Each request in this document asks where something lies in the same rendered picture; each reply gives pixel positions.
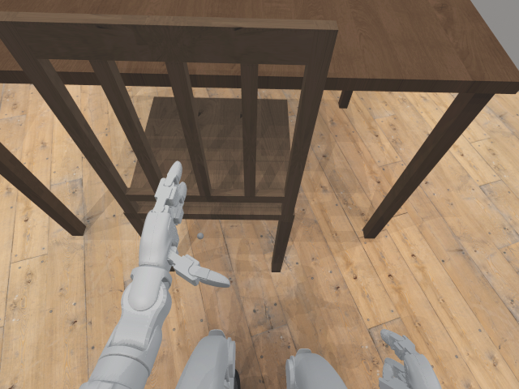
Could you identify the chair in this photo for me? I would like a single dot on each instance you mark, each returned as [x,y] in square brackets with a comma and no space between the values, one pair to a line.
[235,153]

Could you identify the robot left hand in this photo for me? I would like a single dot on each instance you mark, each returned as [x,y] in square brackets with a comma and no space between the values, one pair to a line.
[159,232]

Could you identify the robot right hand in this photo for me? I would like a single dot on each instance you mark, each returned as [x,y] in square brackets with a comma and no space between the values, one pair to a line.
[416,373]

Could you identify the table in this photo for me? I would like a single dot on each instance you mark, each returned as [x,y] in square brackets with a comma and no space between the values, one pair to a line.
[381,46]

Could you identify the right robot shin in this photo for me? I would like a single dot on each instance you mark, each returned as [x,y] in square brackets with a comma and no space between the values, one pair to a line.
[303,350]

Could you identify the robot right thigh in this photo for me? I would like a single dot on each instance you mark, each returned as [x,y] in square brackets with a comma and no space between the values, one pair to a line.
[311,371]

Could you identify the left robot forearm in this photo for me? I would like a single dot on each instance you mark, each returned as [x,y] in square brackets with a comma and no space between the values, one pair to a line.
[129,355]

